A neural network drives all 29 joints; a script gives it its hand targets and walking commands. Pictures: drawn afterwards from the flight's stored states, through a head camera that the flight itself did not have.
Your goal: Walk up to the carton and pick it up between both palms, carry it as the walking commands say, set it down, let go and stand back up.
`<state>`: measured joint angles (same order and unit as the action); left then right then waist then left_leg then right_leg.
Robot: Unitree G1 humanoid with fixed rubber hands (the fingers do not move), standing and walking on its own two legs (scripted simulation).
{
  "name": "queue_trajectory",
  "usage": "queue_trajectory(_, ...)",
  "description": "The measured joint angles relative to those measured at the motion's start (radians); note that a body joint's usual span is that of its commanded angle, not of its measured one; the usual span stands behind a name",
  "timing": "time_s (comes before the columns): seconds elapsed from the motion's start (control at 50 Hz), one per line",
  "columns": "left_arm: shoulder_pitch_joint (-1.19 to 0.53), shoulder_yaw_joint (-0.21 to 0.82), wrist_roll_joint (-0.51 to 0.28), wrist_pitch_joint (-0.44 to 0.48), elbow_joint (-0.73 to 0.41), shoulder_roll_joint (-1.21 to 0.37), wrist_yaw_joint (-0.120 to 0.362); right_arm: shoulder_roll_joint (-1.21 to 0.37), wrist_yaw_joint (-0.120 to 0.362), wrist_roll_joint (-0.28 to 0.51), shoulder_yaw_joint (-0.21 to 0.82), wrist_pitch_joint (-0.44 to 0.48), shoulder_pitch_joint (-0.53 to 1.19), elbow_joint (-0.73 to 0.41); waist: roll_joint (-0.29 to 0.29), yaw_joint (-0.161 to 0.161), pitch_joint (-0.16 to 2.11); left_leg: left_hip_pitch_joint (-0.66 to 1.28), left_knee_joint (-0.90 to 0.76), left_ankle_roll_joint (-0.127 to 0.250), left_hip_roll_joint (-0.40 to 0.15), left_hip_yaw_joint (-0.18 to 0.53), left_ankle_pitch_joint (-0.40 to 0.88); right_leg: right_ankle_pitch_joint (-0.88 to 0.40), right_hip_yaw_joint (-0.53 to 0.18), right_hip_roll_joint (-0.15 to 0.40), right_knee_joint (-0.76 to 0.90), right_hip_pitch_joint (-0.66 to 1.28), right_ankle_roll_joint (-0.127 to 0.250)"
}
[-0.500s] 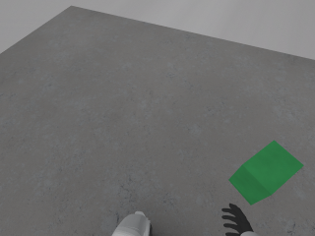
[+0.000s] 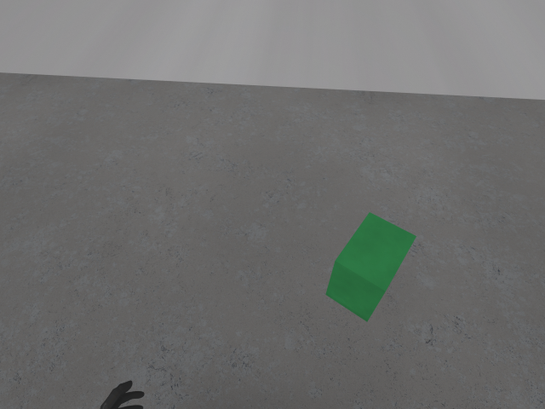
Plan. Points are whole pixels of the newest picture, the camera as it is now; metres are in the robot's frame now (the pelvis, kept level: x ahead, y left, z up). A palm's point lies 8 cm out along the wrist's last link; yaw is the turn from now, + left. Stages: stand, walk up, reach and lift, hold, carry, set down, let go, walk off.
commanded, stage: walk up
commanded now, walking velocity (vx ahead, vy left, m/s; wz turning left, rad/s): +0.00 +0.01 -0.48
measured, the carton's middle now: (368, 267) +0.66 -0.36 -0.63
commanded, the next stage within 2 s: none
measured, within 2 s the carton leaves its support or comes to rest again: neither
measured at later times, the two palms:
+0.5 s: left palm out of the picture -0.01 +0.21 -0.06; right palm out of the picture +0.14 -0.31 -0.09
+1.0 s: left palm (212, 248) +0.43 +0.12 -0.10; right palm out of the picture +0.02 -0.25 -0.11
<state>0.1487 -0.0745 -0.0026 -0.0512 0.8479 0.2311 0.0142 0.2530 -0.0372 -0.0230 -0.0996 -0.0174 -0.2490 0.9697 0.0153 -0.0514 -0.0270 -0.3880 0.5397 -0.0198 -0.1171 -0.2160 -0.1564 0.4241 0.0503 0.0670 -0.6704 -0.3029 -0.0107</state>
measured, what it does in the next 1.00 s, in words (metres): walks ahead, turning right: left foot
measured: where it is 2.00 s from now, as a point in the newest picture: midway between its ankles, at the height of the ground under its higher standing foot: (318, 384)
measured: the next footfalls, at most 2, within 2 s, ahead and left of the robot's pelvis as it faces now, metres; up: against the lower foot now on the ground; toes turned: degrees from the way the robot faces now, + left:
left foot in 0.70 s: +0.17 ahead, +0.11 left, +0.00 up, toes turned -15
right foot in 1.08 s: +0.29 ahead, -0.23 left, +0.00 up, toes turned -33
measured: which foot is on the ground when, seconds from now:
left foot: down 0.00-0.00, up 0.02-0.68, down 0.70-1.00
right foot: down 0.00-0.68, up 0.70-1.00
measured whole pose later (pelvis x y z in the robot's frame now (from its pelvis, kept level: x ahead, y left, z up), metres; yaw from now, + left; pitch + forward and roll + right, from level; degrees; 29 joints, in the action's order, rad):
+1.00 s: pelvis +0.18 -0.05 +0.01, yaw -27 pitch +2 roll +1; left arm 0.10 -0.10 0.02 0.01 0.84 0.29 0.06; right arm 0.20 -0.01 -0.03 -0.06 0.07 -0.39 1.00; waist 0.03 -0.07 -0.06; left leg 0.02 0.31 -0.06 -0.07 -0.20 -0.34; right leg 0.20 0.06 0.07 -0.73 -0.58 0.00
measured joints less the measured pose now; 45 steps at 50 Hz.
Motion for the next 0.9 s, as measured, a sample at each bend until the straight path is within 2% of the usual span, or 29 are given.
queue_trajectory(0.02, 0.006, 0.001, 0.004, 0.007, 0.003, -0.010, 0.003, 0.014, 0.003, 0.000, -0.004, -0.008, -0.003, -0.001, -0.019, 0.001, -0.003, -0.018, 0.046, -0.010, -0.019, 0.005, -0.040, -0.022, 0.002, -0.015, 0.018, 0.004, 0.015)
queue_trajectory(0.04, 0.015, 0.005, 0.008, 0.012, 0.005, -0.024, 0.006, 0.027, 0.007, -0.001, -0.006, -0.019, -0.007, -0.002, -0.034, 0.000, -0.006, -0.042, 0.113, -0.019, -0.016, 0.036, -0.151, -0.034, 0.003, -0.024, 0.007, 0.001, 0.028)
queue_trajectory(0.08, 0.050, 0.012, 0.009, 0.018, 0.005, -0.044, 0.000, 0.041, 0.016, -0.002, 0.001, -0.041, -0.006, -0.005, -0.038, 0.012, 0.001, -0.097, 0.258, -0.037, 0.023, 0.117, -0.268, -0.061, -0.015, -0.027, 0.026, 0.001, 0.047)
queue_trajectory(0.14, 0.096, 0.021, 0.008, 0.019, 0.017, -0.051, -0.013, 0.040, 0.026, -0.007, 0.008, -0.038, 0.015, -0.033, -0.029, 0.027, 0.003, -0.157, 0.437, -0.052, 0.058, 0.180, -0.219, -0.129, -0.052, -0.032, 0.114, 0.020, 0.058)
queue_trajectory(0.2, 0.127, 0.027, 0.008, 0.028, 0.022, -0.047, -0.017, 0.036, 0.034, -0.012, 0.008, -0.027, 0.037, -0.061, -0.027, 0.040, 0.003, -0.173, 0.522, -0.068, 0.072, 0.204, -0.130, -0.184, -0.082, -0.038, 0.193, 0.038, 0.068)
queue_trajectory(0.26, 0.170, 0.034, 0.015, 0.052, 0.018, -0.041, -0.002, 0.034, 0.057, -0.014, 0.011, -0.017, 0.046, -0.062, -0.029, 0.068, 0.035, -0.160, 0.502, -0.092, 0.070, 0.188, -0.063, -0.230, -0.104, -0.046, 0.285, 0.061, 0.077)
queue_trajectory(0.3, 0.202, 0.034, 0.016, 0.074, 0.019, -0.041, 0.002, 0.035, 0.070, -0.017, 0.013, -0.009, 0.060, -0.063, -0.031, 0.089, 0.049, -0.145, 0.458, -0.095, 0.073, 0.184, -0.040, -0.262, -0.118, -0.052, 0.341, 0.080, 0.082)
queue_trajectory(0.5, 0.347, 0.024, 0.027, 0.112, 0.077, -0.063, 0.002, 0.023, 0.084, -0.009, 0.019, 0.028, 0.195, -0.125, -0.044, 0.170, 0.048, -0.097, 0.173, -0.066, 0.094, 0.192, -0.050, -0.289, -0.200, -0.084, 0.426, 0.134, 0.075)
queue_trajectory(0.6, 0.378, 0.014, 0.033, 0.109, 0.094, -0.060, 0.004, -0.003, 0.079, 0.001, 0.031, 0.045, 0.243, -0.158, -0.030, 0.190, 0.030, -0.051, 0.039, -0.048, 0.111, 0.181, -0.072, -0.245, -0.241, -0.089, 0.400, 0.152, 0.056)
queue_trajectory(0.64, 0.381, 0.011, 0.034, 0.104, 0.099, -0.055, 0.005, -0.016, 0.071, 0.007, 0.038, 0.058, 0.246, -0.168, -0.024, 0.185, 0.024, 0.005, -0.049, -0.035, 0.115, 0.174, -0.077, -0.208, -0.254, -0.092, 0.365, 0.156, 0.045)
queue_trajectory(0.68, 0.386, 0.010, 0.029, 0.101, 0.097, -0.048, 0.005, -0.025, 0.057, 0.003, 0.048, 0.077, 0.233, -0.181, -0.030, 0.167, 0.025, 0.092, -0.141, -0.016, 0.102, 0.168, -0.089, -0.141, -0.259, -0.112, 0.274, 0.137, 0.034)
queue_trajectory(0.7, 0.382, 0.009, 0.026, 0.099, 0.096, -0.042, 0.005, -0.028, 0.048, -0.004, 0.051, 0.089, 0.219, -0.188, -0.032, 0.150, 0.027, 0.118, -0.173, -0.008, 0.095, 0.175, -0.055, -0.076, -0.248, -0.122, 0.179, 0.104, 0.032)
queue_trajectory(0.74, 0.327, 0.000, 0.025, 0.085, 0.103, -0.017, 0.000, -0.043, 0.033, -0.018, 0.053, 0.098, 0.173, -0.173, 0.002, 0.131, 0.015, 0.119, -0.121, 0.000, 0.106, 0.160, -0.030, 0.018, -0.189, -0.097, -0.077, 0.004, 0.030)
queue_trajectory(0.78, 0.269, -0.010, 0.023, 0.078, 0.092, 0.005, 0.005, -0.051, 0.031, -0.019, 0.052, 0.094, 0.109, -0.137, 0.020, 0.119, 0.018, 0.158, -0.124, 0.005, 0.099, 0.139, -0.073, -0.027, -0.117, -0.062, -0.248, -0.097, 0.016)
queue_trajectory(0.82, 0.209, -0.022, 0.025, 0.076, 0.078, 0.027, 0.019, -0.060, 0.029, -0.018, 0.048, 0.090, 0.044, -0.099, 0.033, 0.100, 0.021, 0.213, -0.163, 0.002, 0.089, 0.116, -0.092, -0.100, -0.074, -0.028, -0.336, -0.185, 0.001)
queue_trajectory(0.86, 0.151, -0.032, 0.028, 0.070, 0.060, 0.044, 0.034, -0.064, 0.025, -0.016, 0.042, 0.091, -0.014, -0.064, 0.039, 0.075, 0.019, 0.263, -0.196, -0.003, 0.078, 0.092, -0.101, -0.156, -0.052, -0.003, -0.363, -0.258, -0.009)
queue_trajectory(0.9, 0.091, -0.038, 0.028, 0.066, 0.039, 0.056, 0.040, -0.063, 0.021, -0.015, 0.038, 0.091, -0.062, -0.029, 0.037, 0.050, 0.009, 0.308, -0.217, -0.009, 0.067, 0.068, -0.117, -0.192, -0.036, 0.011, -0.317, -0.301, -0.012)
